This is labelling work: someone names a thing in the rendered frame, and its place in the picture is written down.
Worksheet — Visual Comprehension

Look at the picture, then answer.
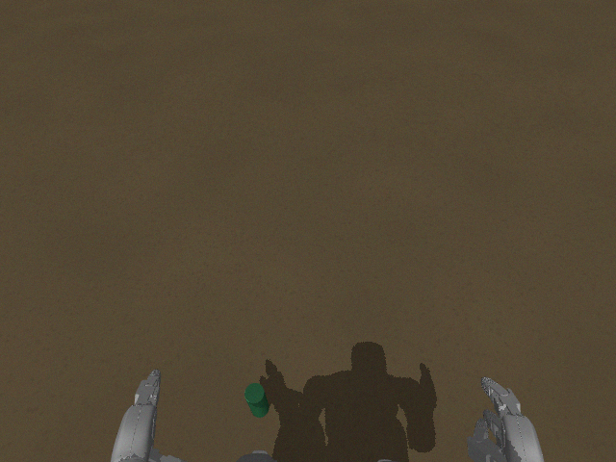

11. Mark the right robot hand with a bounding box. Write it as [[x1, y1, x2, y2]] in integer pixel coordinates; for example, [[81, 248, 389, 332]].
[[467, 376, 544, 462]]

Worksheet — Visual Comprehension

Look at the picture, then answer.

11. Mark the can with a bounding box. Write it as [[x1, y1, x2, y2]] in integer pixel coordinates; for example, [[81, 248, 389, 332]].
[[244, 383, 269, 418]]

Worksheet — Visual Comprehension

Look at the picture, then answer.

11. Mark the left robot hand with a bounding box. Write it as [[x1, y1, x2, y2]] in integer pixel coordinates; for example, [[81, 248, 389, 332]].
[[111, 370, 187, 462]]

